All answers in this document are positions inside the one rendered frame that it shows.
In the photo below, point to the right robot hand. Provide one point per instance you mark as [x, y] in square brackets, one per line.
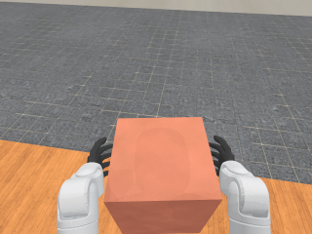
[225, 153]

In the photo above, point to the robot left forearm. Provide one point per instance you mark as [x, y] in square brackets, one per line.
[77, 209]

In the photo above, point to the left robot hand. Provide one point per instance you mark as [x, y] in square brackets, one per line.
[97, 150]

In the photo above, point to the carton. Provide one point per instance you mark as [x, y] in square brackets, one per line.
[161, 177]

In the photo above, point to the robot right forearm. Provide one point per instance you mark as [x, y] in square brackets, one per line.
[248, 199]

